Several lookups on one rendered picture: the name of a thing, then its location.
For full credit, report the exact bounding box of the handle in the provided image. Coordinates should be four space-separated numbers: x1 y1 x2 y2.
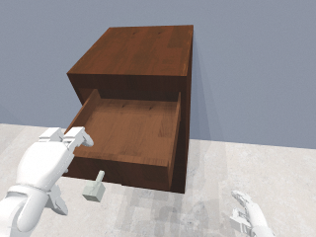
82 170 106 202

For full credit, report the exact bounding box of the drawer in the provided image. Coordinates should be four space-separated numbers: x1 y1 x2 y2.
61 89 181 191

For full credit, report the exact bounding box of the cabinet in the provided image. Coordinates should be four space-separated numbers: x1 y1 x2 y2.
66 25 194 195

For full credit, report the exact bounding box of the right robot forearm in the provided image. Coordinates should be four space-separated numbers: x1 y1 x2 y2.
251 225 277 237

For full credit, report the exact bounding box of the robot right hand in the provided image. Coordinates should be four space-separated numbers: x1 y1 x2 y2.
230 190 269 237

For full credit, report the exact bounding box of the robot left hand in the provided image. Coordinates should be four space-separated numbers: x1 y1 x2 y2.
15 126 94 216

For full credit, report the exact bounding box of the left robot forearm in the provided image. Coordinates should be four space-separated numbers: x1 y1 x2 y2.
0 185 49 237

